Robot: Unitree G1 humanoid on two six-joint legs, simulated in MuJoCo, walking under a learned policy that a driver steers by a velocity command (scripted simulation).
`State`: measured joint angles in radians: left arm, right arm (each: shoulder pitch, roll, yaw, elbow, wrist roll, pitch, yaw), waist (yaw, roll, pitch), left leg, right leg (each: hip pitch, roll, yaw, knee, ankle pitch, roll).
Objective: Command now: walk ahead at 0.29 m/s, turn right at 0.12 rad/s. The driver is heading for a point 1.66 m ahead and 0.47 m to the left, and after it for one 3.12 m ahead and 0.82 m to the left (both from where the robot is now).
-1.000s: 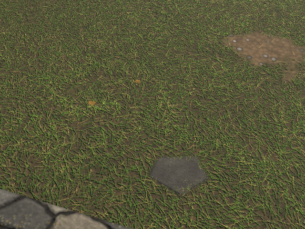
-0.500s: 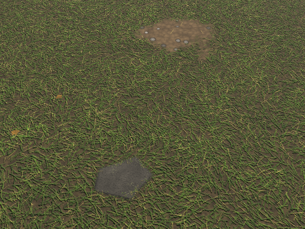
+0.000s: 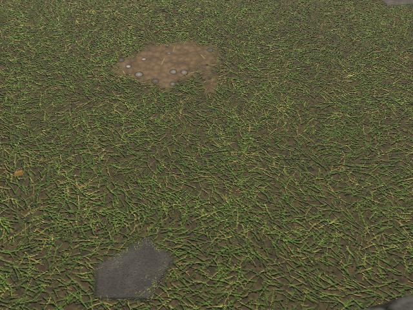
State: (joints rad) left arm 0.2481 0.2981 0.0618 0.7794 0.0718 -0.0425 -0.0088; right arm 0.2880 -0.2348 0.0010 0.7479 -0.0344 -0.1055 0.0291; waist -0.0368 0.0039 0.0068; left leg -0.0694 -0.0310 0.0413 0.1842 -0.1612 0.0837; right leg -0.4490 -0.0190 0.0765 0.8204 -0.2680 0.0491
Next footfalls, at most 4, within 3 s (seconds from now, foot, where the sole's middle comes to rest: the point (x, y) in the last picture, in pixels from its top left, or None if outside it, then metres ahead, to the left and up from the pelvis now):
0.26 right None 0.20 -0.17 -0.79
0.92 left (170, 308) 0.56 0.14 -0.97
1.28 right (195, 225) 0.90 0.04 -0.97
1.76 left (112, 224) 0.91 0.39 -0.97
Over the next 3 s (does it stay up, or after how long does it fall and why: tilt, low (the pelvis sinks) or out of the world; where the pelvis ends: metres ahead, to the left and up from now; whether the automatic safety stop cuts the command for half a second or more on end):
stays up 1.48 0.48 -0.19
